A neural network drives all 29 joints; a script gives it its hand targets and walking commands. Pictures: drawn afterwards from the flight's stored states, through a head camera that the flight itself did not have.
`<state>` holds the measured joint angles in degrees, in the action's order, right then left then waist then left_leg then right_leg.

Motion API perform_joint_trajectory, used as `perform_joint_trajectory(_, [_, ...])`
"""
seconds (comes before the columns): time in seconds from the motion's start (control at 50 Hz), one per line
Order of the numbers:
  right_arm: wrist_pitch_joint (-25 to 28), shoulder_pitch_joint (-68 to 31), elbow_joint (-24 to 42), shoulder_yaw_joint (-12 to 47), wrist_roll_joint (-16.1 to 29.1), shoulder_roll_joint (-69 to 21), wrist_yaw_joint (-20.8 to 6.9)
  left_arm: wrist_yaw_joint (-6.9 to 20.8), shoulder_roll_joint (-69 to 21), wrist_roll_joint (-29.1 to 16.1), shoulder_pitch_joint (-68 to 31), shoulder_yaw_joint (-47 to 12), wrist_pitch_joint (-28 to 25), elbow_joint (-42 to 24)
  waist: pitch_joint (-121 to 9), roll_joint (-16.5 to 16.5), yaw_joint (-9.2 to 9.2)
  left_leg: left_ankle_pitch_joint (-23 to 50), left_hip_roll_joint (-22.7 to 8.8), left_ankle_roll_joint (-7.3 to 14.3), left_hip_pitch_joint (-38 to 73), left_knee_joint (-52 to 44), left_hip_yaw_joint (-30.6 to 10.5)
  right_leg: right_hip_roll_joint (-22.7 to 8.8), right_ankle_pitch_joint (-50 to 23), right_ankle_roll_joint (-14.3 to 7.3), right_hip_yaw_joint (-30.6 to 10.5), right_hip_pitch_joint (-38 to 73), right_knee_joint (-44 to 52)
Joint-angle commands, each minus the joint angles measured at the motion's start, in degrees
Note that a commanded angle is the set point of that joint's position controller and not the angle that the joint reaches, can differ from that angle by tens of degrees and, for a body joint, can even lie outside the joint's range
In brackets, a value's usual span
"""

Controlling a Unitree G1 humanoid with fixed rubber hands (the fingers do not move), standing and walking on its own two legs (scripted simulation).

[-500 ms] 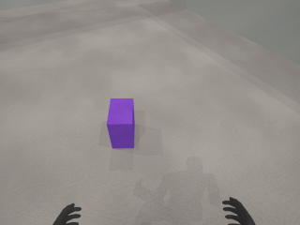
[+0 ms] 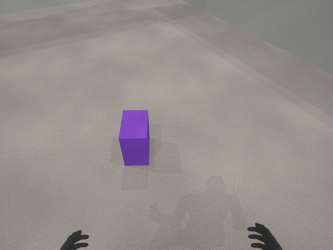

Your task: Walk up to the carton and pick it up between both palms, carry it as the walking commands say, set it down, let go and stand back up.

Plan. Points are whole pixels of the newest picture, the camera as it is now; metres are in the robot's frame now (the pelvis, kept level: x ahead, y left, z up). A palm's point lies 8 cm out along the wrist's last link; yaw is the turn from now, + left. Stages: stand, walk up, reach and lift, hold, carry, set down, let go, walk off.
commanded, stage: walk up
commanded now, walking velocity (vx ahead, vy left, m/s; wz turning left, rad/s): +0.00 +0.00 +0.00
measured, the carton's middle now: (136, 138) +0.92 +0.19 -0.60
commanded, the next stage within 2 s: none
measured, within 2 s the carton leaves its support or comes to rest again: neither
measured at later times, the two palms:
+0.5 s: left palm out of the picture +0.10 +0.37 -0.11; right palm (264, 248) +0.16 -0.24 -0.08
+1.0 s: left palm (40, 209) +0.24 +0.33 -0.07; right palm (265, 234) +0.20 -0.27 -0.11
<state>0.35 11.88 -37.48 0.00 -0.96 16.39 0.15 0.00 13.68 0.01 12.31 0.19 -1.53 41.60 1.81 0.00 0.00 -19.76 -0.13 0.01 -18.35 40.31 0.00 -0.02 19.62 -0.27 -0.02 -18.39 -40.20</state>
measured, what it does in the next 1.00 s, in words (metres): walks ahead: left foot, then right foot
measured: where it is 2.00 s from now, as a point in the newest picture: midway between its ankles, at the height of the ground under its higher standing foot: (151, 232)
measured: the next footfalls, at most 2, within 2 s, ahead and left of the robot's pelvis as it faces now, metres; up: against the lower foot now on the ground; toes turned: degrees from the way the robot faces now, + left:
left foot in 0.44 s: +0.12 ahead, +0.16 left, +0.00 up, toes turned +2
right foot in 0.94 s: +0.26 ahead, -0.08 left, +0.00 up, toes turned +1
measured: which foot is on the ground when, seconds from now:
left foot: down 0.00-0.22, up 0.24-0.42, down 0.44-0.94, up 0.96-1.00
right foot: down 0.00-0.44, up 0.46-0.92, down 0.94-1.00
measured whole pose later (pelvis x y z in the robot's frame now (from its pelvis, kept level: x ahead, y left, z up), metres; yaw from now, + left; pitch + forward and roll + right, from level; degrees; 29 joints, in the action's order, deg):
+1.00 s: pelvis +0.14 +0.03 -0.01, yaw +3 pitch -2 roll +2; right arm 3.7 25.4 -38.0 -1.1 -1.0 22.5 -0.8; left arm 1.2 20.5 0.0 12.8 3.4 -4.7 42.1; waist 3.2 0.9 0.1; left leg -27.9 2.1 2.0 -18.8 55.7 0.3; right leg -2.9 17.0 -1.7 0.6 -26.0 -44.8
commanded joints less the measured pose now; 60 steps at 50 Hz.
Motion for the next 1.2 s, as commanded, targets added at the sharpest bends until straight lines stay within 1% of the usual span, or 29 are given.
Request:
perform_joint_trajectory(0.0, [3.3,-3.7,-0.1,-4.8,-0.2,13.2,0.4,-0.4,16.4,1.3,-3.5,4.9,-2.3,-1.1,-0.4,2.4,-0.05,7.3,-5.0,4.3,0.2,-10.4,-7.7,-5.1,-7.5,-4.4,-7.2,0.7,10.4])
perform_joint_trajectory(0.12, [3.2,-4.3,-0.5,-4.8,-0.3,13.3,0.2,-0.3,16.4,1.5,-4.0,4.9,-2.1,-0.6,-0.5,2.3,0.20,3.9,-5.2,4.3,-0.1,-12.3,-8.7,-4.5,-4.3,-4.2,-6.8,0.9,10.5])
perform_joint_trajectory(0.14, [3.4,3.1,0.5,-7.0,-1.2,18.7,-1.5,0.7,23.1,2.4,3.9,7.3,-3.6,-2.4,-5.5,4.2,1.21,-17.6,-3.8,7.2,-4.2,-8.1,-11.5,-5.0,19.7,-5.9,-8.5,5.3,9.5])
perform_joint_trajectory(0.16, [3.0,-0.2,1.2,-7.4,-1.7,18.8,-2.2,0.8,24.3,2.8,7.2,8.5,-4.0,-1.1,-0.5,1.4,3.66,-23.4,-1.8,6.5,-16.1,-4.4,-11.5,-7.5,30.6,-8.2,-15.7,8.8,12.7])
perform_joint_trajectory(0.2, [3.0,-2.2,2.9,-7.0,-2.0,16.6,-2.5,0.5,27.9,2.8,11.4,10.2,-4.8,-0.7,3.8,-8.7,5.31,-9.4,-0.4,3.3,-28.9,14.6,-1.6,-21.9,37.9,-14.7,-32.7,14.9,26.3])
perform_joint_trajectory(0.22, [3.2,-2.8,3.5,-7.0,-2.1,17.5,-2.7,0.3,27.7,2.9,10.1,10.2,-5.4,-1.8,6.4,-4.6,5.17,-7.5,-3.6,2.9,-31.7,17.9,-5.9,-24.8,33.7,-16.5,-35.0,14.7,27.2])
perform_joint_trajectory(0.26, [3.7,-1.3,3.2,-7.2,-2.2,18.1,-3.3,0.1,26.9,2.9,7.4,10.4,-5.9,-3.7,3.8,-1.9,3.53,-6.0,-4.9,2.8,-27.9,16.2,-5.1,-23.2,23.1,-15.8,-29.1,14.3,25.4])
perform_joint_trajectory(0.34, [4.3,2.4,2.2,-7.5,-1.2,17.0,-4.6,1.0,27.1,3.0,4.2,10.2,-5.6,-4.8,1.4,-8.0,1.39,-6.7,-3.2,2.4,-14.6,5.7,0.7,-18.6,13.0,-13.6,-16.6,6.3,20.3])
perform_joint_trajectory(0.36, [4.5,5.3,1.1,-7.3,-0.8,16.8,-4.6,1.4,26.9,3.0,1.7,10.0,-5.2,-5.8,0.6,-9.9,-0.57,-3.0,-2.4,2.5,-8.0,0.8,2.6,-16.8,12.5,-11.9,-12.4,2.0,18.2])
perform_joint_trajectory(0.38, [4.7,11.5,-0.8,-7.7,-0.7,16.6,-4.3,1.6,25.6,2.9,-2.5,9.3,-4.8,-6.9,-1.1,-8.9,-5.10,1.4,-1.5,2.9,3.5,-4.3,3.9,-13.9,12.7,-9.4,-7.2,-5.7,12.4])
perform_joint_trajectory(0.4, [5.1,19.6,-3.8,-8.7,-0.9,18.5,-3.5,1.6,21.4,3.2,-2.4,8.2,-4.1,-7.3,-2.7,1.2,-8.49,-0.3,0.9,2.9,15.4,-8.7,0.8,-8.2,15.2,-7.0,-2.3,-14.0,-3.0])
perform_joint_trajectory(0.42, [5.6,24.7,-4.1,-10.2,-2.1,25.0,-2.3,1.4,13.9,2.2,-0.4,6.1,-4.0,-8.1,-1.7,22.0,-10.34,-18.7,-11.2,7.0,21.1,-22.3,-27.7,0.3,13.3,-3.0,4.8,-28.4,-28.0])
perform_joint_trajectory(0.44, [5.9,17.7,-0.5,-9.9,-1.3,26.9,-1.7,0.8,17.0,1.5,0.3,6.6,-3.5,-8.0,2.6,15.8,-5.70,-19.7,-17.0,9.0,15.5,-29.6,-46.5,1.7,12.3,-2.9,-3.7,-32.7,-32.1])
perform_joint_trajectory(0.46, [5.8,14.0,0.9,-10.1,0.0,27.4,-1.3,0.8,21.7,1.7,3.2,7.5,-3.0,-6.4,3.4,8.1,-2.91,-17.9,-18.7,7.6,12.7,-28.0,-45.7,-1.5,9.5,-2.9,-6.6,-30.1,-31.2])
perform_joint_trajectory(0.48, [5.9,12.7,0.0,-9.8,0.3,25.9,-0.9,1.3,22.6,1.1,1.6,7.4,-2.8,-5.5,5.1,4.5,-3.11,-13.1,-15.9,6.0,9.9,-26.2,-40.3,-3.4,4.5,-2.6,-6.5,-27.4,-29.8])
perform_joint_trajectory(0.54, [6.6,15.3,-0.5,-8.1,0.3,21.7,-0.3,1.8,20.7,0.8,4.0,7.6,-2.4,-4.7,0.8,7.0,-2.25,23.9,-11.2,3.1,15.7,-19.7,-27.8,-2.9,-0.3,-1.6,-2.8,-23.1,-24.8])
perform_joint_trajectory(0.58, [6.5,19.2,-1.0,-7.9,0.3,20.6,0.2,1.8,19.7,0.6,3.1,7.1,-1.9,-4.4,-2.3,7.5,-3.21,38.2,-8.7,1.2,19.3,-16.2,-22.9,-2.1,-1.1,-1.2,-1.0,-22.9,-22.8])
perform_joint_trajectory(0.64, [6.1,20.0,-0.6,-7.8,0.4,20.5,0.8,1.6,18.8,0.6,-0.7,6.4,-1.3,-4.5,-1.1,7.8,-3.65,34.1,-9.2,2.5,17.4,-17.5,-23.2,-2.2,-3.4,-1.2,-0.5,-23.0,-20.3])
perform_joint_trajectory(0.74, [6.0,19.5,-0.1,-8.0,0.0,22.0,0.7,1.7,19.2,1.1,-5.8,6.2,-1.4,-4.7,5.5,4.6,-4.02,20.5,-12.7,7.8,8.6,-21.6,-25.9,-3.7,-2.5,-0.9,-0.3,-22.6,-13.7])
perform_joint_trajectory(0.82, [5.6,16.3,-0.2,-7.8,-0.1,22.2,-0.3,2.1,19.3,1.3,-6.5,6.7,-2.5,-4.4,5.9,5.7,-3.25,15.1,-12.5,11.0,3.6,-19.3,-22.2,-2.5,1.7,-1.9,1.4,-13.5,-4.3])
perform_joint_trajectory(0.86, [5.1,14.0,0.2,-7.5,-0.2,21.9,-0.9,1.8,18.9,1.2,-2.2,7.0,-3.4,-3.0,2.9,5.7,-0.62,17.9,-11.9,11.3,-1.6,-14.6,-19.1,-0.9,1.0,-2.6,3.1,-1.4,2.5])
perform_joint_trajectory(0.88, [5.0,12.6,1.0,-6.9,0.2,20.6,-1.1,1.3,19.3,1.6,3.5,7.5,-4.1,-1.6,-1.5,4.3,2.40,20.4,-9.0,10.1,-5.5,-6.3,-14.6,1.0,-1.1,-3.7,3.3,10.7,9.1])
perform_joint_trajectory(0.9, [5.3,12.6,2.2,-5.7,0.9,16.4,-1.2,0.6,23.5,2.4,11.8,8.7,-5.0,-0.3,-6.2,-6.4,6.63,19.0,-3.4,7.1,-13.2,11.7,-9.9,-5.6,2.1,-6.2,-8.8,23.3,14.9])
perform_joint_trajectory(0.92, [5.5,16.3,2.9,-4.3,0.8,12.4,-1.2,0.1,28.7,2.1,14.1,9.9,-5.5,-0.8,-10.3,-19.0,5.97,-8.8,2.9,3.5,-22.3,25.9,-4.5,-23.5,11.6,-11.7,-32.9,28.9,22.1])
perform_joint_trajectory(0.94, [4.8,12.8,2.4,-5.7,-0.2,18.7,-0.7,0.1,31.9,1.5,11.6,10.5,-5.3,-1.8,-4.3,-12.0,5.12,-11.1,2.8,2.9,-28.1,31.1,-6.8,-27.1,23.4,-15.9,-42.0,22.4,24.9])
perform_joint_trajectory(0.96, [4.4,9.6,2.2,-6.3,-0.4,21.4,-0.9,0.1,29.9,1.3,9.8,9.7,-5.4,-2.3,0.0,-4.8,4.61,-8.4,0.6,3.0,-30.1,32.3,-7.6,-24.7,23.3,-15.4,-37.3,19.8,24.3])
perform_joint_trajectory(1.02, [4.2,11.8,0.2,-6.6,-0.4,19.0,-2.3,0.0,25.2,1.4,6.5,9.1,-5.6,-2.9,2.9,-6.2,2.48,-2.2,-1.7,2.4,-26.1,24.9,-5.6,-18.3,11.2,-11.9,-20.4,12.9,22.4])
perform_joint_trajectory(1.06, [3.8,12.9,-0.4,-6.9,0.0,18.2,-2.6,0.3,24.8,1.5,7.9,8.7,-5.7,-2.5,3.7,-9.2,2.29,0.0,-1.0,1.6,-23.7,22.8,-4.7,-16.4,6.2,-9.7,-16.5,9.6,22.9])
perform_joint_trajectory(1.18, [3.2,11.2,0.0,-7.9,-0.7,19.5,-4.0,1.1,27.3,1.7,5.0,9.3,-5.4,-4.9,7.6,-11.8,0.61,1.8,-2.7,0.4,-18.0,13.7,-1.1,-19.3,22.5,-13.3,-15.2,-2.8,25.3])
